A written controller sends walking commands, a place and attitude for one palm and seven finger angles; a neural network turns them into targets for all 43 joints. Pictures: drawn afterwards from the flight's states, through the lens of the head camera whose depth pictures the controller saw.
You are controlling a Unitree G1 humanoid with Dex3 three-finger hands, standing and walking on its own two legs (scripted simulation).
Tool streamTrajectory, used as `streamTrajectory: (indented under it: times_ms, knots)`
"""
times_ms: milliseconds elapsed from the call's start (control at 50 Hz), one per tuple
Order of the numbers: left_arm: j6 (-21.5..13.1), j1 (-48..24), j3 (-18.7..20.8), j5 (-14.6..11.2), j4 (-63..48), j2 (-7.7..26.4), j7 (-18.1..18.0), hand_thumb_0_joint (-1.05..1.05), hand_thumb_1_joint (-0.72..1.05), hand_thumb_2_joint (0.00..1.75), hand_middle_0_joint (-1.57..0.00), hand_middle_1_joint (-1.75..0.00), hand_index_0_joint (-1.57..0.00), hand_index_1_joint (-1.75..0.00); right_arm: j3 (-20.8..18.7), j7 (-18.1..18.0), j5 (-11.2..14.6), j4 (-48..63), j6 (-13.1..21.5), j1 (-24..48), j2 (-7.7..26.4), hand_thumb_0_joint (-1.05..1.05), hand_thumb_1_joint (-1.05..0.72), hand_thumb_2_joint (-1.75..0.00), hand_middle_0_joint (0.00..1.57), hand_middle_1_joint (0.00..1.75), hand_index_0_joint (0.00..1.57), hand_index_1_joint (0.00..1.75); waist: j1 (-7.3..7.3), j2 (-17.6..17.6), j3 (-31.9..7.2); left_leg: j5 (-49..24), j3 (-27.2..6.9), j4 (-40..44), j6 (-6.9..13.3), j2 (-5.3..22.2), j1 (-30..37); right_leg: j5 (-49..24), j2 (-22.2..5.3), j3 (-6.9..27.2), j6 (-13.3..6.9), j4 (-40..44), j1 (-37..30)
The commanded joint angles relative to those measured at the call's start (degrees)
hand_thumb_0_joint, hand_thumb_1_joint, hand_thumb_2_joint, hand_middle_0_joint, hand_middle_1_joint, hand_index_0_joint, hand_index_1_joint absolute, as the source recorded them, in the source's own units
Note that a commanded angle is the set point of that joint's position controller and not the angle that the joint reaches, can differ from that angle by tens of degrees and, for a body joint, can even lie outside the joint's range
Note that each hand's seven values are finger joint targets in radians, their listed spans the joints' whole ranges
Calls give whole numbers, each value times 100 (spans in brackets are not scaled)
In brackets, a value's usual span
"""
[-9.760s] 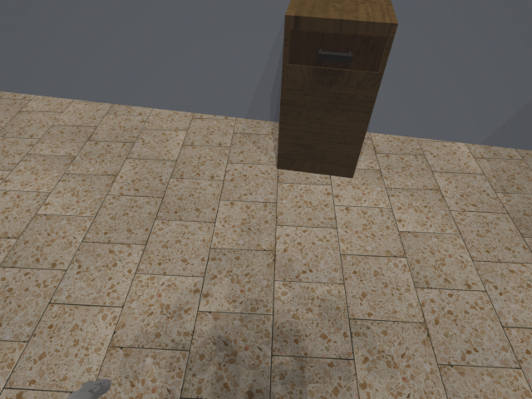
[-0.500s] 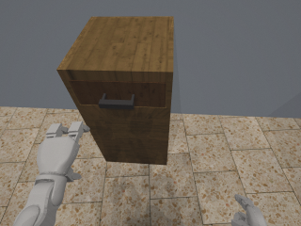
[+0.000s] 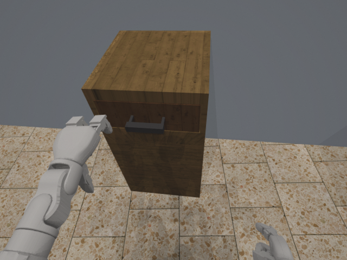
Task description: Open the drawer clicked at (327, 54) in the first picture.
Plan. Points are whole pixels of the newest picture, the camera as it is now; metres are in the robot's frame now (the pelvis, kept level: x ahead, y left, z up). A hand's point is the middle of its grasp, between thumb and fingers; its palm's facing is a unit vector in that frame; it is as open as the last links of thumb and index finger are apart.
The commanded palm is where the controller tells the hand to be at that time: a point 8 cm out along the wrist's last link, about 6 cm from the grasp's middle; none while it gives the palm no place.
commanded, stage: raise the hand with hooked fingers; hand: left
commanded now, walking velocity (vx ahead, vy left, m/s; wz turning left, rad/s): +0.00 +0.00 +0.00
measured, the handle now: (146, 123) +0.56 +0.19 -0.08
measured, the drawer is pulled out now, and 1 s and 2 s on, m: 0.00 0.00 0.00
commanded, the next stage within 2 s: move the hooked fingers above the handle in 0.28 s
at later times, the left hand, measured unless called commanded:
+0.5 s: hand (101, 161) +0.30 +0.21 +0.07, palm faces +0.01 -0.08 -1.00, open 13.9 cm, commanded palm +0.29 +0.22 +0.12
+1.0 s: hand (122, 143) +0.38 +0.20 +0.03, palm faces -0.06 -0.04 -1.00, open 13.9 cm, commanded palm +0.37 +0.21 +0.09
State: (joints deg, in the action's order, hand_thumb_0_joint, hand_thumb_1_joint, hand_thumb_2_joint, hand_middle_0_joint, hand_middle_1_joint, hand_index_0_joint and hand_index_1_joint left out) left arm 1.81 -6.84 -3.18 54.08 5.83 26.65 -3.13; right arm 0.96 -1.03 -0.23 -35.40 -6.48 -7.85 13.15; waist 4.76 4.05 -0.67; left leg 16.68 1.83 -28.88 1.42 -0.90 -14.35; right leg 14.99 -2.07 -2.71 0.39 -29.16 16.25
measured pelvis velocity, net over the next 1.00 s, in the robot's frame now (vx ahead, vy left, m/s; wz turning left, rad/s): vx -0.01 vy -0.02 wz -0.01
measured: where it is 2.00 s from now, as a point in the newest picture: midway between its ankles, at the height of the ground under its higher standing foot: outside the picture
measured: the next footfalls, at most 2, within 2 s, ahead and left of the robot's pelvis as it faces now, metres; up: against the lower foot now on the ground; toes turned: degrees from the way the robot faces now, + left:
none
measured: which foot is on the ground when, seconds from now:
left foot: down 0.00-1.00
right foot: down 0.00-1.00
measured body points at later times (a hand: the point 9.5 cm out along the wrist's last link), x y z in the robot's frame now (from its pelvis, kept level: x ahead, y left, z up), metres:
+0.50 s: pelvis -0.01 -0.02 +0.00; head +0.01 -0.06 +0.45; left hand +0.29 +0.22 +0.12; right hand +0.18 -0.25 -0.11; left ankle -0.02 +0.10 -0.74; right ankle +0.00 -0.13 -0.74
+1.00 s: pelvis -0.01 -0.02 -0.01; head +0.04 -0.04 +0.44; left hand +0.38 +0.20 +0.08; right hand +0.09 -0.28 -0.14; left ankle -0.02 +0.10 -0.74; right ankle +0.00 -0.13 -0.74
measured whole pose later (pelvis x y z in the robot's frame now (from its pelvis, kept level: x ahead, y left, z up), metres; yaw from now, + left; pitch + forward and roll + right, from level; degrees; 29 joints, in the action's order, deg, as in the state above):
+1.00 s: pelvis -0.01 -0.02 -0.01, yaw -1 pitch +9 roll +1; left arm -4.2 -27.1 -4.8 59.3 36.9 24.2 -11.1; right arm -2.8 -2.4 0.4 -38.7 -5.8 -14.4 14.6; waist -0.1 2.5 -3.1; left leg 17.5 2.3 -34.5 0.5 0.0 -25.5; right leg 16.2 -1.3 -2.1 -0.9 -35.9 28.3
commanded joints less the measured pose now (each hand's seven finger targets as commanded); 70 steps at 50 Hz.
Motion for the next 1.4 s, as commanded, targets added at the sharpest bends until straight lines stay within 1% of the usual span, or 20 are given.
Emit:
streamTrajectory:
  times_ms: [0,120,140,240,340,420,460,520,600,620,780,840,880,940,1000,1120,1200,1280,1340,1380]
  knots:
    - [-200,-1053,606,-55,-1103,1003,-86,0,-50,30,-30,-120,-30,-120,-331,-3,-14,898,237,514,720,0,-90,-90,20,30,20,30,15,-404,-1444,-2211,-125,343,-39,-19,292,-1599,279,66,-278,196,-794]
    - [-600,-1221,1026,40,-1641,1332,-500,0,-50,30,-30,-120,-30,-120,-392,-5,-54,872,310,539,710,0,-90,-90,20,30,20,30,82,-47,-1740,-2236,-151,291,-32,-56,344,-1628,274,146,-301,146,-826]
    - [-610,-1267,960,77,-1602,1257,-605,0,-50,30,-30,-120,-30,-120,-386,-4,-45,845,316,527,684,0,-90,-90,20,30,20,30,47,15,-1688,-2187,-143,277,-35,-72,330,-1568,260,133,-305,139,-741]
    - [-419,-1231,902,91,-1136,1109,-897,0,-50,30,-30,-120,-30,-120,-440,0,34,744,323,510,681,0,-90,-90,20,30,20,30,-4,-227,-1505,-1810,-40,297,-22,-98,139,-1368,256,136,-279,176,-623]
    - [-66,-1175,542,62,-943,909,-732,0,-50,30,-30,-120,-30,-120,-419,-20,80,790,307,632,704,0,-90,-90,20,30,20,30,-22,-338,-1473,-1581,45,366,13,-121,102,-1291,221,198,-242,253,-741]
    - [-41,-1359,522,47,-615,992,-489,0,-50,30,-30,-120,-30,-120,-374,-86,79,769,286,617,736,0,-90,-90,20,30,20,30,-105,-669,-1250,-1302,65,365,47,-154,-68,-1130,228,225,-196,339,-691]
    - [-151,-1854,356,76,-377,914,-432,0,-50,30,-30,-120,-30,-120,-355,-130,75,719,305,552,716,0,-90,-90,20,30,20,30,-187,-708,-1053,-1081,78,348,62,-160,-111,-912,207,226,-182,379,-473]
    - [-428,-2239,717,186,-253,1335,-506,0,-50,30,-30,-120,-30,-120,-377,-185,41,679,338,478,726,0,-90,-90,20,30,20,30,-118,-522,-1339,-1021,57,267,66,-204,-135,-822,214,302,-193,332,-531]
    - [-737,-2857,543,255,103,1118,-734,0,-50,30,-30,-120,-30,-120,-424,-210,35,570,407,271,652,0,-90,-90,20,30,20,30,-221,-253,-1552,-1096,45,97,63,-225,-154,-940,201,279,-211,175,-331]
    - [-765,-2985,732,285,278,1297,-801,0,-50,30,-30,-120,-30,-120,-450,-212,35,524,413,193,682,0,-90,-90,20,30,20,30,-240,-273,-1598,-1057,25,81,55,-212,-192,-846,228,268,-215,166,-287]
    - [-592,-3481,364,405,1261,937,-1033,0,-50,30,-30,-120,-30,-120,-575,-149,60,441,377,-151,742,0,-90,-90,20,30,20,30,-319,-415,-2006,-1320,39,-141,53,-203,-464,-1230,251,195,-238,-146,-148]
    - [-519,-3701,195,417,1737,798,-1003,0,-50,30,-30,-120,-30,-120,-591,-143,77,424,334,-289,790,0,-90,-90,20,30,20,30,-418,-599,-1821,-1150,16,-155,64,-173,-604,-1029,265,157,-232,-162,69]
    - [-537,-3960,334,456,1996,1014,-1019,0,-50,30,-30,-120,-30,-120,-603,-174,80,390,308,-412,833,0,-90,-90,20,30,20,30,-449,-711,-1902,-1106,27,-210,96,-183,-736,-1044,259,199,-217,-192,40]
    - [-696,-4312,554,553,1969,1273,-1114,0,-50,30,-30,-120,-30,-120,-648,-177,49,395,280,-574,838,0,-90,-90,20,30,20,30,-403,-470,-2281,-1327,-4,-288,92,-179,-691,-1220,273,207,-257,-344,-13]
    - [-850,-4447,573,606,2074,1185,-1305,0,-50,30,-30,-120,-30,-120,-708,-158,24,336,269,-756,814,0,-90,-90,20,30,20,30,-427,-201,-2484,-1617,-13,-413,75,-159,-613,-1420,312,163,-292,-494,154]
    - [-673,-4596,514,723,2844,976,-1651,0,-50,30,-30,-120,-30,-120,-767,-36,9,188,238,-998,871,0,-90,-90,20,30,20,30,-549,-460,-2404,-1779,-35,-522,62,-108,-849,-1468,375,80,-309,-609,427]
    - [-413,-5021,334,794,3365,943,-1710,0,-50,30,-30,-120,-30,-120,-764,-28,30,117,211,-1143,914,0,-90,-90,20,30,20,30,-681,-468,-2322,-1477,15,-536,82,-84,-944,-1254,378,99,-287,-571,635]
    - [-484,-5542,414,826,3363,1154,-1697,0,-50,30,-30,-120,-30,-120,-777,-76,-2,104,194,-1269,939,0,-90,-90,20,30,20,30,-782,-412,-2788,-1645,5,-664,121,-97,-867,-1494,372,169,-264,-640,521]
    - [-606,-5764,178,810,3584,847,-1688,0,-50,30,-30,-120,-30,-120,-789,-74,-18,44,213,-1373,920,0,-90,-90,20,30,20,30,-927,-272,-2601,-1645,-48,-737,111,-61,-833,-1358,392,134,-271,-663,883]
    - [-624,-5916,180,862,3823,895,-1718,0,-50,30,-30,-120,-30,-120,-783,-73,-29,-15,226,-1455,943,0,-90,-90,20,30,20,30,-991,-223,-2457,-1482,-68,-789,101,-60,-951,-1180,402,119,-274,-695,1122]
